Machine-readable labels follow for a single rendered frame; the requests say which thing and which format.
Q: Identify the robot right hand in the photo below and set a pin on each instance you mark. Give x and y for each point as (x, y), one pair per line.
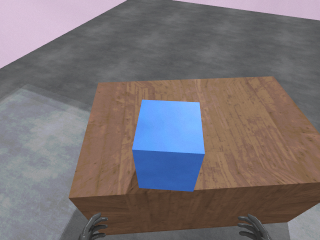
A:
(259, 231)

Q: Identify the pedestal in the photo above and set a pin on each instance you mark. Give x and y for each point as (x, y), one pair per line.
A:
(262, 157)

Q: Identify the carton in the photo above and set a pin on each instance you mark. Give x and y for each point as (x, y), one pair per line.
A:
(168, 147)

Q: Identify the robot left hand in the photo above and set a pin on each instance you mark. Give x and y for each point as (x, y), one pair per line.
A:
(90, 228)

